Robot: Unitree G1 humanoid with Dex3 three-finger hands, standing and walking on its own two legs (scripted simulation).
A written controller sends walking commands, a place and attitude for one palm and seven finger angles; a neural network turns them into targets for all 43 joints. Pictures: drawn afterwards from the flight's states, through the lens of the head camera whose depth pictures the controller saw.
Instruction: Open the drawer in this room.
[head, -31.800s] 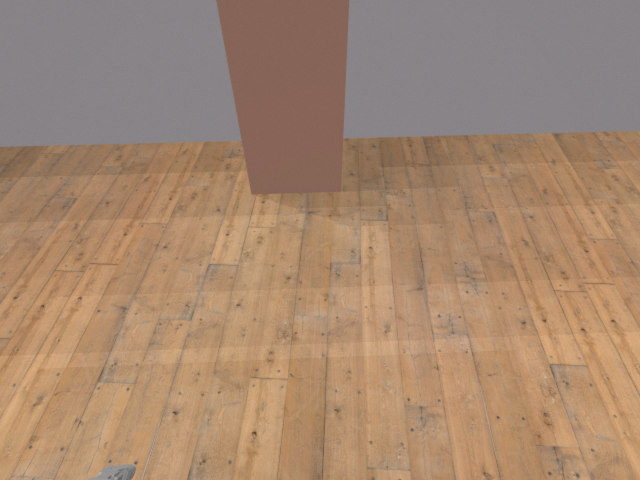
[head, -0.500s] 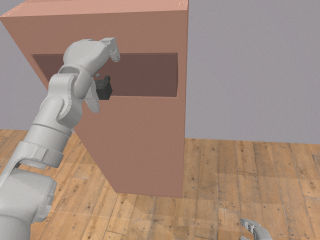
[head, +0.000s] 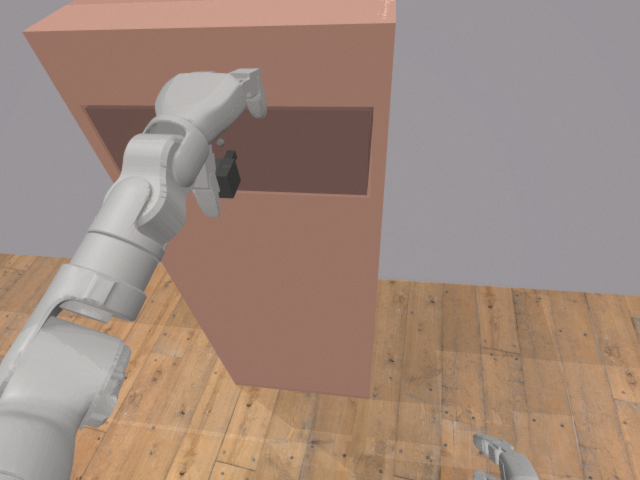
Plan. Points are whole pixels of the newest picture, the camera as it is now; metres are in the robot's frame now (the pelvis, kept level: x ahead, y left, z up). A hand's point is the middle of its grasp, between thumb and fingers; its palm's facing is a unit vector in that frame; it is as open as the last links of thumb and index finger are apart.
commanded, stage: move the hooked fingers above the handle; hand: left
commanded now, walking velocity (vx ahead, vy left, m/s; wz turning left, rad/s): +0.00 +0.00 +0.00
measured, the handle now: (224, 169) +0.48 +0.16 +0.15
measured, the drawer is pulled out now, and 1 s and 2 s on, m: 0.00 0.00 0.00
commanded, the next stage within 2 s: none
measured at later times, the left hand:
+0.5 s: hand (208, 156) +0.42 +0.15 +0.21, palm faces +0.07 -0.02 -1.00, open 13.8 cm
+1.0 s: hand (194, 157) +0.43 +0.17 +0.21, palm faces +0.02 -0.01 -1.00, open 13.8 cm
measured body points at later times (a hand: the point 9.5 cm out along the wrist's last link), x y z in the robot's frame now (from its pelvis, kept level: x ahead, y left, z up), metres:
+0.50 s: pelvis +0.00 +0.00 +0.00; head +0.01 -0.03 +0.45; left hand +0.41 +0.15 +0.27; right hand +0.16 -0.24 -0.12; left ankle -0.02 +0.07 -0.74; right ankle -0.01 -0.09 -0.74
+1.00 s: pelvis +0.00 -0.01 +0.00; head +0.02 -0.04 +0.45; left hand +0.43 +0.17 +0.26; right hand +0.15 -0.25 -0.12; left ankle -0.02 +0.07 -0.74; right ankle -0.01 -0.10 -0.74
